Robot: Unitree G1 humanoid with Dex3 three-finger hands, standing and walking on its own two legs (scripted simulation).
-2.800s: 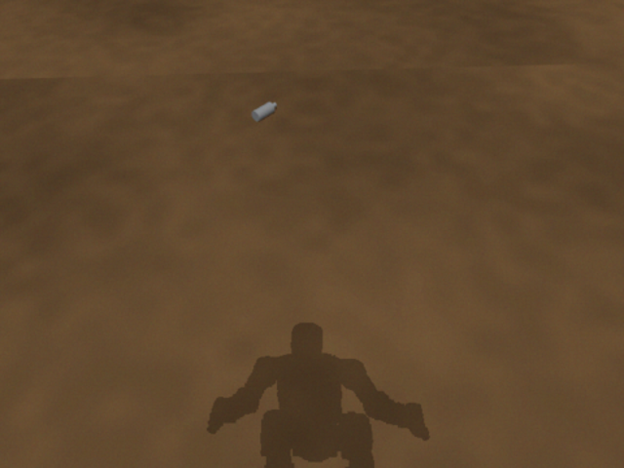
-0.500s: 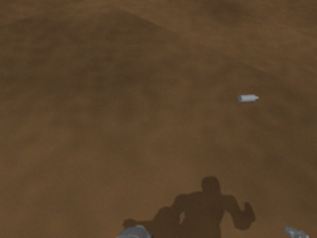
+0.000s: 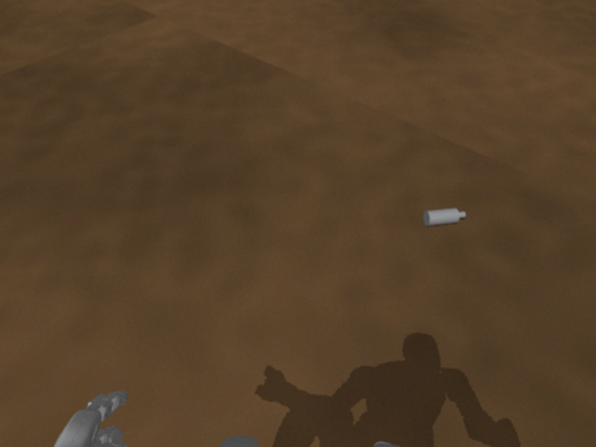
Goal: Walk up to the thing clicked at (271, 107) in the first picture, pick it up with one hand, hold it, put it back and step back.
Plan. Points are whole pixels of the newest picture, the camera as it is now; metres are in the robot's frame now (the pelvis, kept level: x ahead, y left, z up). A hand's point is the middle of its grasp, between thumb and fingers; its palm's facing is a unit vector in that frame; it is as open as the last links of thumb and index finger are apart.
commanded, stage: walk up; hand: left
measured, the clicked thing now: (445, 216) +1.10 -0.56 -0.72
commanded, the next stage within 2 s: none
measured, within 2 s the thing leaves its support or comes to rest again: neither
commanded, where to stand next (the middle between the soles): +0.78 -0.86 m, yaw +12 degrees
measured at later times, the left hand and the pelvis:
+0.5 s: hand (237, 385) +0.24 +0.13 -0.16, palm faces +0.03 -0.96 -0.26, open 7.4 cm; pelvis +0.19 -0.14 +0.00, yaw +5 degrees
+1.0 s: hand (349, 326) +0.34 -0.05 -0.14, palm faces +0.14 -0.93 -0.34, open 7.4 cm; pelvis +0.35 -0.34 +0.00, yaw +9 degrees
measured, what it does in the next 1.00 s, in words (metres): walks ahead: left foot, then right foot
